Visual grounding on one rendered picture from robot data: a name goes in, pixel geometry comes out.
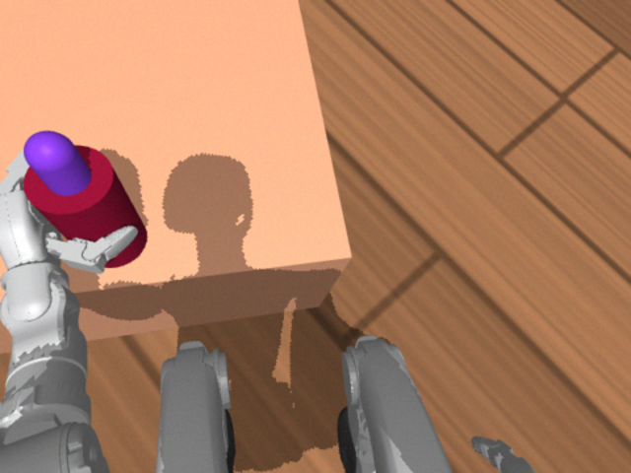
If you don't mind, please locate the bottle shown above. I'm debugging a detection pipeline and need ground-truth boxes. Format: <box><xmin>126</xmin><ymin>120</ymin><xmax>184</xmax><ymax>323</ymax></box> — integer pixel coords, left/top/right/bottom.
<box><xmin>24</xmin><ymin>131</ymin><xmax>147</xmax><ymax>268</ymax></box>

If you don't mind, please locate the left robot arm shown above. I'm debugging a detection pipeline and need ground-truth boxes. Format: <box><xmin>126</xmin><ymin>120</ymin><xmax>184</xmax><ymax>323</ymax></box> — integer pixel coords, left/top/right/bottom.
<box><xmin>0</xmin><ymin>261</ymin><xmax>110</xmax><ymax>473</ymax></box>

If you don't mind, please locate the right robot foot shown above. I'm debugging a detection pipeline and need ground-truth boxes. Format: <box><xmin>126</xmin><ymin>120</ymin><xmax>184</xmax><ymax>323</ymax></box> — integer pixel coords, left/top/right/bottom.
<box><xmin>337</xmin><ymin>406</ymin><xmax>357</xmax><ymax>473</ymax></box>

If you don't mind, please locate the right robot hand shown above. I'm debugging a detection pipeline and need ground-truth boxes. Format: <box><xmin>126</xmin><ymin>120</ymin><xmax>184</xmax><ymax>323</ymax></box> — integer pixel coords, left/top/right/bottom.
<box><xmin>471</xmin><ymin>437</ymin><xmax>536</xmax><ymax>473</ymax></box>

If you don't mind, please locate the left robot hand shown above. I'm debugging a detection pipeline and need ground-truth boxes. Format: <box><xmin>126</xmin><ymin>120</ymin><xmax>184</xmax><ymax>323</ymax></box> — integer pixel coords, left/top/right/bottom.
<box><xmin>0</xmin><ymin>149</ymin><xmax>138</xmax><ymax>274</ymax></box>

